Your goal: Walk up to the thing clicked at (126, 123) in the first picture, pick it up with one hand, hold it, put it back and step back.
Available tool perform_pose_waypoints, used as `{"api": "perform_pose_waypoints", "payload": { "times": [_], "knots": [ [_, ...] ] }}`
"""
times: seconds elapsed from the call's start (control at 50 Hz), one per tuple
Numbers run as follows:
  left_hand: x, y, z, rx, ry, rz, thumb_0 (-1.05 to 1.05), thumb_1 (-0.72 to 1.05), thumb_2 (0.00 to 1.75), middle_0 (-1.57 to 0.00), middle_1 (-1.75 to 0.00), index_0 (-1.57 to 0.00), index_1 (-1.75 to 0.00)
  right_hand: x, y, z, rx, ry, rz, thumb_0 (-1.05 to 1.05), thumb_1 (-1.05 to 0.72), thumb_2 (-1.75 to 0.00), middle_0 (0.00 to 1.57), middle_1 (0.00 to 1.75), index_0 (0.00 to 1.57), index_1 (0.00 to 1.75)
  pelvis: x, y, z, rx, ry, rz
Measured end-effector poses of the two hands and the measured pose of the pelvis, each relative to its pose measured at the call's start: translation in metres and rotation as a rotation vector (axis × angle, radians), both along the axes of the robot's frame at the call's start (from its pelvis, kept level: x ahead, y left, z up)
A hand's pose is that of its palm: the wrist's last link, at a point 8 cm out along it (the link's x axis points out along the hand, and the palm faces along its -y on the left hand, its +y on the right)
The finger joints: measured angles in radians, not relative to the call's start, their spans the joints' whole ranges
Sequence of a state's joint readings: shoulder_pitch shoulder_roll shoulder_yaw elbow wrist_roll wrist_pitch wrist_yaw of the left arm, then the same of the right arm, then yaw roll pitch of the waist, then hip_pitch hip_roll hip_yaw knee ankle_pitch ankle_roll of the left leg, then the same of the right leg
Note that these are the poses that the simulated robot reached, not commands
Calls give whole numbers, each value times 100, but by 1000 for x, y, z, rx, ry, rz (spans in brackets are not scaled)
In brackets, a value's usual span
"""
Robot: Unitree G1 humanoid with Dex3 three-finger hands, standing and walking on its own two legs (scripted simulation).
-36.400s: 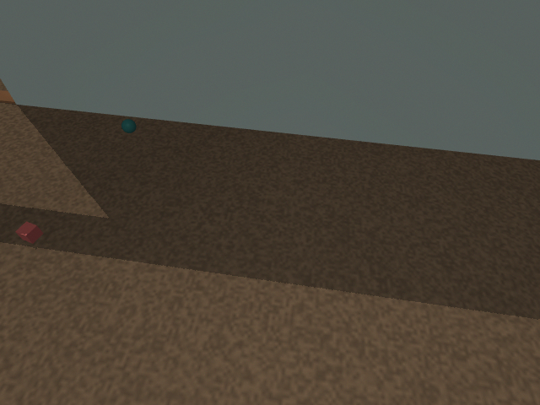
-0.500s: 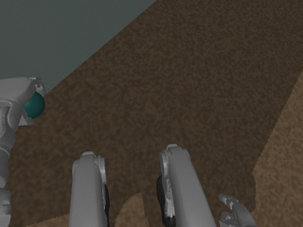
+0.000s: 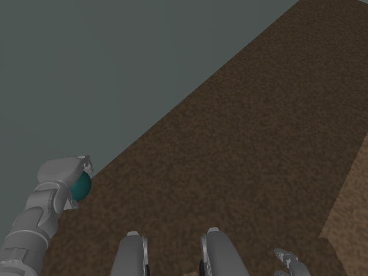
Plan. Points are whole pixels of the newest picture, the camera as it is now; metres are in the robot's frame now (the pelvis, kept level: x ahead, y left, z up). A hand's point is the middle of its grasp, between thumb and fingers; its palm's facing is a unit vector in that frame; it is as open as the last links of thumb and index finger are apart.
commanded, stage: lift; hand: left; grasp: from above
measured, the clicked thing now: (73, 185) +0.36 +0.25 -0.10
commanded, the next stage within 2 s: hold in 0.54 s
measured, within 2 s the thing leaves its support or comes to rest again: neither
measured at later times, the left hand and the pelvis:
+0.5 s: hand (63, 168) +0.36 +0.23 +0.01, palm faces -0.46 -0.09 -0.88, open 10.2 cm; pelvis +0.04 +0.00 +0.09, yaw +0 degrees
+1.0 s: hand (57, 145) +0.38 +0.23 +0.06, palm faces -0.46 -0.07 -0.88, open 10.1 cm; pelvis +0.08 +0.00 +0.12, yaw +0 degrees
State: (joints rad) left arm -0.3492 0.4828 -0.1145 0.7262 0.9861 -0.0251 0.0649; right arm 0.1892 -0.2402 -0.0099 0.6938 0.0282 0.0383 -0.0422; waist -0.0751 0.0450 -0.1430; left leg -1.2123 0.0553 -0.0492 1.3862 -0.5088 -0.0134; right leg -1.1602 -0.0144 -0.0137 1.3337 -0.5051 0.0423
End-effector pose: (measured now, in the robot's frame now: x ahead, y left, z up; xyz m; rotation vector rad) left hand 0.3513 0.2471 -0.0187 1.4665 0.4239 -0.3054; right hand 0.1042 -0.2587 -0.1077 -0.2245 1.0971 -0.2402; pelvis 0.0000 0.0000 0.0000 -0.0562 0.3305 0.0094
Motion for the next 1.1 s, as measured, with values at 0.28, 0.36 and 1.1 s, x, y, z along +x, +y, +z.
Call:
{"api": "perform_pose_waypoints", "payload": {
  "times": [0.28, 0.36, 1.1],
  "knots": [
    [-1, -10, 58, 15, 9, 25, 0, -4, 59, -54, -83, -59, -80, -1, -4, 60, -1, -20, -36, 1, -91, -90, 20, 30, 20, 30, 20, 1, 62, 18, -103, -3],
    [4, -13, 71, 16, 7, 28, 0, -4, 59, -55, -82, -60, -79, 2, -3, 72, 7, -22, -41, 1, -90, -90, 20, 30, 20, 30, 26, 1, 75, 25, -123, -6],
    [37, -22, 143, 22, 23, 5, 0, -5, 56, -59, -79, -64, -75, 73, -7, 126, 43, -92, -33, 1, -90, -89, 20, 30, 20, 30, 76, -1, 126, 48, -232, -19]
  ]
}}
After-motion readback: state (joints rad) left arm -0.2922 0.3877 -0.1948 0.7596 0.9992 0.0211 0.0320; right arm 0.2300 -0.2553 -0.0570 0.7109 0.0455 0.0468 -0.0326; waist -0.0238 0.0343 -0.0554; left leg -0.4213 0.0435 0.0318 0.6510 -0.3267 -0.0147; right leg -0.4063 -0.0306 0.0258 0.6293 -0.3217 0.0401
